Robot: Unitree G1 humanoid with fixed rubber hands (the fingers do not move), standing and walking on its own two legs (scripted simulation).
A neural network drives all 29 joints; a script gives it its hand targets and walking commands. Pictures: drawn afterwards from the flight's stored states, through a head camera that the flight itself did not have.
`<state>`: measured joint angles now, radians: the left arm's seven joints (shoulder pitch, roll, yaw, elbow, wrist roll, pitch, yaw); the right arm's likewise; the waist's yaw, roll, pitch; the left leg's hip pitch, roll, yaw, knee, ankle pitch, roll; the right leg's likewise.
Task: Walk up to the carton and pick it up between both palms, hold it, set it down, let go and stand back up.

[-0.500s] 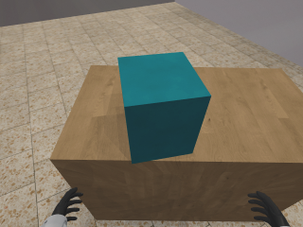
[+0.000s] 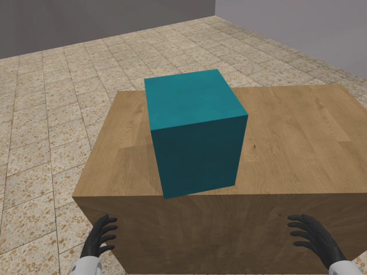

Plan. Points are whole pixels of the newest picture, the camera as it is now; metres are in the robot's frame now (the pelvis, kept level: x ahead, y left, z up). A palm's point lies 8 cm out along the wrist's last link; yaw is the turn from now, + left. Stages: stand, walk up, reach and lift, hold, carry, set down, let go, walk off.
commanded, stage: reach and lift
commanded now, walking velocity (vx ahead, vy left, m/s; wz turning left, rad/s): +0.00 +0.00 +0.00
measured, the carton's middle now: (190, 133) +0.46 +0.02 +0.07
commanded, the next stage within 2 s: none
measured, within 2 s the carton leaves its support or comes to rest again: neither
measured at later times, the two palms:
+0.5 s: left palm (93, 224) +0.21 +0.21 +0.05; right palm (321, 227) +0.21 -0.23 +0.05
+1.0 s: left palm (102, 197) +0.24 +0.19 +0.09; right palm (309, 190) +0.27 -0.22 +0.09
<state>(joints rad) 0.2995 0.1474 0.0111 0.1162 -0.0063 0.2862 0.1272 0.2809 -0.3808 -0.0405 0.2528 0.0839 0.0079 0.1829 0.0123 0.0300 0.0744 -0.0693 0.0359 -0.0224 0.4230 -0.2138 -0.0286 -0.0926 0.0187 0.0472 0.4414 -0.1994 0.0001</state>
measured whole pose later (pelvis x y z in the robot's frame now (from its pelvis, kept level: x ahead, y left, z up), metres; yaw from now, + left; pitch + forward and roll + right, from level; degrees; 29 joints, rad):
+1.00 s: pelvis +0.01 +0.00 +0.01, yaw +0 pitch -5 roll +0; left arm 0.16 0.10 -0.02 -0.38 -0.11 0.55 0.26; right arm 0.13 -0.38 -0.04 -0.11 0.34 0.22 0.04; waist 0.03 0.00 0.08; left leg -0.10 0.04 -0.02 0.36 -0.18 -0.04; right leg -0.12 0.02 0.05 0.37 -0.17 -0.01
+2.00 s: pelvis +0.01 +0.00 +0.01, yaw +0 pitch +1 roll +0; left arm -0.42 0.14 0.19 -0.27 -0.14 0.93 0.23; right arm -0.62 -0.43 0.00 0.22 0.47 0.46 -0.04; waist 0.06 0.01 0.05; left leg -0.22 0.04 -0.02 0.35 -0.16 -0.05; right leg -0.24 0.02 0.05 0.37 -0.15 -0.01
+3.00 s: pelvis +0.01 +0.00 +0.00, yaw +0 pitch +7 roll +0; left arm -0.45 0.10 0.16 0.25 -0.14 0.35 0.15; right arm -0.69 -0.38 0.08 0.68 0.37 0.14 0.03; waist 0.10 0.03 0.01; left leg -0.33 0.05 -0.02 0.35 -0.14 -0.05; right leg -0.36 0.02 0.05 0.37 -0.13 -0.01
